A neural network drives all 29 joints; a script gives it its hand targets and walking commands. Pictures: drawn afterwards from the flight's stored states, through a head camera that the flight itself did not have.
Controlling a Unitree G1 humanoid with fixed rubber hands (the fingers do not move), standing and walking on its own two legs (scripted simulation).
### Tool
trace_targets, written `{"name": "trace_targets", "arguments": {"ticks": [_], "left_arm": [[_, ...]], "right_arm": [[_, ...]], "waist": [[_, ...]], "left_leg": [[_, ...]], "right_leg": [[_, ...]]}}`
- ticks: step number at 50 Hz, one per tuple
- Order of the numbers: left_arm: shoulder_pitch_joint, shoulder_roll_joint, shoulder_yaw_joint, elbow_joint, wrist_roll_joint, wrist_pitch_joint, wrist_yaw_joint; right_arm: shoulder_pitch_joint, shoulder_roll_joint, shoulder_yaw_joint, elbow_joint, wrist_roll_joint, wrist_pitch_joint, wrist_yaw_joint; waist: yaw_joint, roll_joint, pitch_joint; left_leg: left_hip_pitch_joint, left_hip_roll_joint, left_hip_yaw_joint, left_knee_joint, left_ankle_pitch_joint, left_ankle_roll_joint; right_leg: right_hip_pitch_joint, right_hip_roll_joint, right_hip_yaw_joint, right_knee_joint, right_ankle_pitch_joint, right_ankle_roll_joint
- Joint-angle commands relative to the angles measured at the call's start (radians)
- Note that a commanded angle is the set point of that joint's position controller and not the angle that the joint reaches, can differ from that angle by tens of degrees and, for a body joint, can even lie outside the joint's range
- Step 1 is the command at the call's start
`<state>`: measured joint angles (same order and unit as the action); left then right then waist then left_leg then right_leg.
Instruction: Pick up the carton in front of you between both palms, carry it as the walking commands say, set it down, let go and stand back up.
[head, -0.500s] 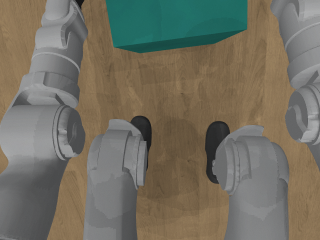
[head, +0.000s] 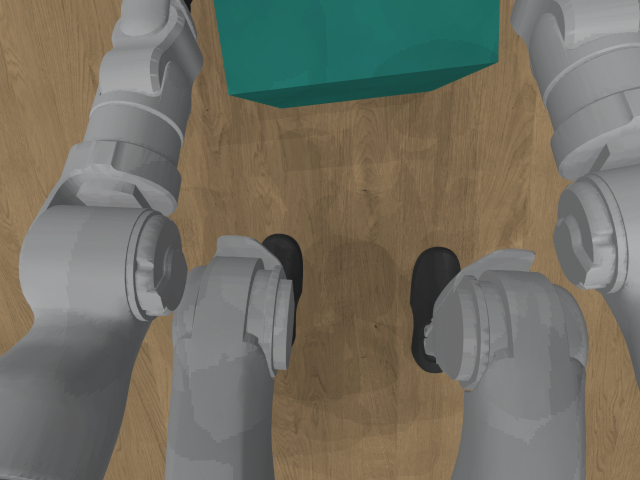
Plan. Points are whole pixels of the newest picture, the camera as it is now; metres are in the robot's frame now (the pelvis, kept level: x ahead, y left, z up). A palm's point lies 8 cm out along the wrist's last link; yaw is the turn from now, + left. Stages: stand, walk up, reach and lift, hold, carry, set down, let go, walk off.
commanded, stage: reach and lift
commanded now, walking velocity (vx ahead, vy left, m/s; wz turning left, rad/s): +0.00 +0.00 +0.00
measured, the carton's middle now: out of the picture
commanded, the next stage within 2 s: none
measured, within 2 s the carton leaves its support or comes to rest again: leaves its support in 0.38 s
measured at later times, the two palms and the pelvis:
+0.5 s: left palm out of the picture +0.53 +0.18 -0.12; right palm out of the picture +0.56 -0.12 -0.13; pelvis +0.01 +0.00 +0.00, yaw -1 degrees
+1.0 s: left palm out of the picture +0.49 +0.17 +0.06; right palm out of the picture +0.51 -0.13 +0.06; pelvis +0.00 +0.00 +0.12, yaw -1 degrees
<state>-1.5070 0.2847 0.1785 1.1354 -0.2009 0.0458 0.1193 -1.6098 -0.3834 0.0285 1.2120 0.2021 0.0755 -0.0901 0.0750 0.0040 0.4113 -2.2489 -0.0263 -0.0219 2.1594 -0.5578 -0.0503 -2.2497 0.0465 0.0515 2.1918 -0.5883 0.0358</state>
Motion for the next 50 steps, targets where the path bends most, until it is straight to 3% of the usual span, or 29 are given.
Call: {"name": "trace_targets", "arguments": {"ticks": [1, 3, 6, 8, 11, 15, 20, 23, 26, 30, 33, 40, 50], "left_arm": [[-0.302, -0.010, 0.006, -0.096, 0.033, -0.009, -0.007], [-0.396, -0.271, -0.046, -0.124, 0.048, 0.012, -0.064], [-0.530, -0.696, -0.103, -0.171, 0.092, 0.065, -0.201], [-0.535, -0.812, -0.106, -0.210, 0.120, 0.103, -0.266], [-0.512, -0.904, -0.118, -0.258, 0.120, 0.137, -0.317], [-0.515, -0.984, -0.174, -0.343, 0.063, 0.147, -0.329], [-0.539, -1.087, -0.278, -0.529, -0.005, 0.179, -0.314], [-0.541, -1.135, -0.334, -0.629, -0.008, 0.212, -0.301], [-0.493, -1.156, -0.345, -0.653, 0.029, 0.248, -0.295], [-0.353, -1.199, -0.224, -0.482, 0.155, 0.294, -0.316], [-0.316, -1.196, -0.113, -0.377, 0.247, 0.313, -0.328], [-0.361, -1.214, -0.071, -0.379, 0.304, 0.315, -0.332], [-0.269, -1.345, -0.211, -0.477, 0.247, 0.359, -0.352]], "right_arm": [[-0.342, 0.062, 0.005, -0.104, -0.019, -0.011, 0.011], [-0.415, 0.333, 0.048, -0.108, -0.030, 0.005, 0.070], [-0.470, 0.776, 0.059, -0.125, -0.081, 0.040, 0.195], [-0.438, 0.905, 0.030, -0.142, -0.095, 0.069, 0.246], [-0.422, 0.987, 0.019, -0.185, -0.099, 0.089, 0.274], [-0.419, 1.070, 0.071, -0.282, -0.066, 0.095, 0.269], [-0.475, 1.204, 0.185, -0.510, -0.009, 0.120, 0.238], [-0.444, 1.279, 0.228, -0.613, -0.024, 0.157, 0.210], [-0.344, 1.330, 0.200, -0.588, -0.067, 0.200, 0.200], [-0.217, 1.357, 0.067, -0.415, -0.183, 0.240, 0.233], [-0.192, 1.338, -0.056, -0.330, -0.268, 0.256, 0.253], [-0.221, 1.342, -0.140, -0.306, -0.325, 0.262, 0.277], [-0.141, 1.453, -0.009, -0.430, -0.270, 0.303, 0.303]], "waist": [[0.052, -0.094, -1.183], [0.050, -0.099, -1.156], [0.044, -0.100, -1.083], [0.050, -0.095, -1.045], [0.050, -0.084, -1.054], [0.044, -0.091, -1.242], [0.050, -0.106, -1.743], [0.034, -0.110, -1.978], [0.020, -0.101, -1.926], [0.020, -0.089, -1.556], [0.012, -0.081, -1.395], [-0.004, -0.042, -1.453], [-0.014, -0.025, -1.690]], "left_leg": [[0.580, -0.029, 0.095, -0.148, 0.308, -0.004], [0.582, -0.048, 0.099, -0.144, 0.298, 0.004], [0.544, -0.069, 0.111, -0.125, 0.263, 0.007], [0.511, -0.076, 0.117, -0.118, 0.250, 0.019], [0.500, -0.079, 0.119, -0.106, 0.283, 0.028], [0.564, -0.084, 0.118, -0.085, 0.418, 0.028], [0.723, -0.098, 0.135, -0.098, 0.626, 0.012], [0.763, -0.109, 0.151, -0.122, 0.667, -0.001], [0.738, -0.118, 0.157, -0.193, 0.564, -0.003], [0.609, -0.126, 0.150, -0.320, 0.303, 0.005], [0.559, -0.129, 0.141, -0.398, 0.182, 0.015], [0.671, -0.133, 0.134, -0.515, 0.147, 0.017], [0.910, -0.136, 0.132, -0.624, 0.261, 0.005]], "right_leg": [[0.605, 0.024, -0.068, -0.162, 0.258, -0.007], [0.588, 0.045, -0.070, -0.158, 0.250, -0.011], [0.516, 0.067, -0.083, -0.140, 0.229, -0.019], [0.464, 0.077, -0.099, -0.137, 0.214, -0.022], [0.431, 0.084, -0.110, -0.129, 0.233, -0.033], [0.523, 0.087, -0.113, -0.116, 0.367, -0.041], [0.790, 0.100, -0.117, -0.126, 0.604, -0.027], [0.890, 0.112, -0.124, -0.155, 0.662, -0.010], [0.852, 0.122, -0.130, -0.227, 0.565, -0.005], [0.619, 0.129, -0.139, -0.356, 0.278, -0.010], [0.538, 0.128, -0.148, -0.430, 0.157, -0.020], [0.610, 0.134, -0.142, -0.543, 0.124, -0.031], [0.817, 0.138, -0.139, -0.657, 0.226, -0.011]]}}
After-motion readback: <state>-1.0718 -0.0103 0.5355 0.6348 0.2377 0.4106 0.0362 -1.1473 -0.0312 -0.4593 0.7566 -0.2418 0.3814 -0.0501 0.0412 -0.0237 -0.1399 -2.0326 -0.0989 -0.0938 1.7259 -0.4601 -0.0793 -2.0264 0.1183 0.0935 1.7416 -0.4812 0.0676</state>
